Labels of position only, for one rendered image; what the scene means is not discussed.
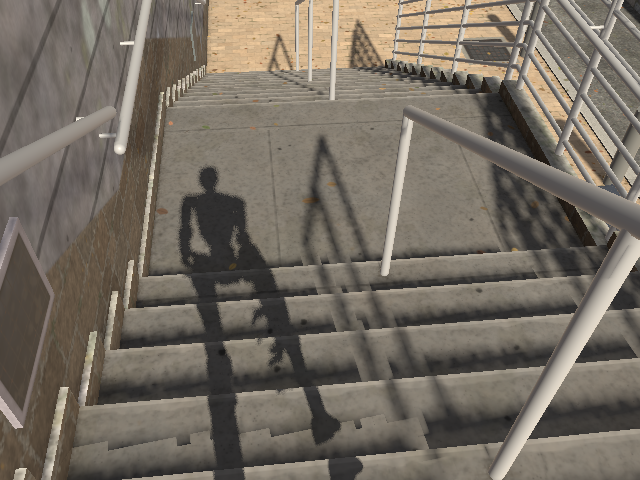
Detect stairs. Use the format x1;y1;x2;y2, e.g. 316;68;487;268
67;245;640;480
173;66;483;107

